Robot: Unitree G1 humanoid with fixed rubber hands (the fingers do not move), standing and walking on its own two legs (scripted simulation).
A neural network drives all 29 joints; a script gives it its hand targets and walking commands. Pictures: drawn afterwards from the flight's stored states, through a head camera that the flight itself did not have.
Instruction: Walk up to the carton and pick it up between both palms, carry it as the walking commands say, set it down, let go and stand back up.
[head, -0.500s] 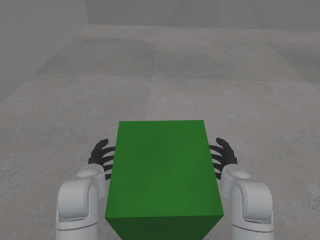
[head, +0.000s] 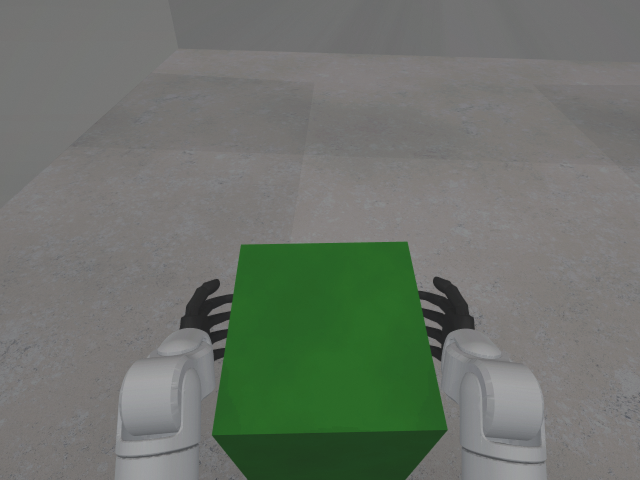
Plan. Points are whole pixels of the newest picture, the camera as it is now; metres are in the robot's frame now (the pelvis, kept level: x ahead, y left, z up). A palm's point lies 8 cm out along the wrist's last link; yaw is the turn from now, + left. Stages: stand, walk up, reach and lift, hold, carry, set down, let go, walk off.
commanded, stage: carry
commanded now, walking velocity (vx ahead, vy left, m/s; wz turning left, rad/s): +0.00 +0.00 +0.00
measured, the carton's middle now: (326, 370) +0.27 +0.00 +0.03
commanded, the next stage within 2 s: none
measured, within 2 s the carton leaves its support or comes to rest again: neither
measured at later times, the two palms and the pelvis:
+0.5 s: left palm (199, 344) +0.26 +0.15 +0.09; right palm (454, 343) +0.27 -0.14 +0.10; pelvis +0.00 +0.00 +0.00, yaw +0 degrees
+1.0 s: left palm (204, 347) +0.27 +0.15 +0.08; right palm (452, 346) +0.27 -0.14 +0.09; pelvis +0.00 +0.00 +0.00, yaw +0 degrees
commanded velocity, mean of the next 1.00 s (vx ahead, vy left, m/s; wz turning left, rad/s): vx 0.00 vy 0.00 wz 0.00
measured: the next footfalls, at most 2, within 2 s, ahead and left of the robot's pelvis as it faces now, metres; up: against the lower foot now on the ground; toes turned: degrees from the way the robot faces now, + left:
none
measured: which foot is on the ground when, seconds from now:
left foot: down 0.00-1.00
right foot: down 0.00-1.00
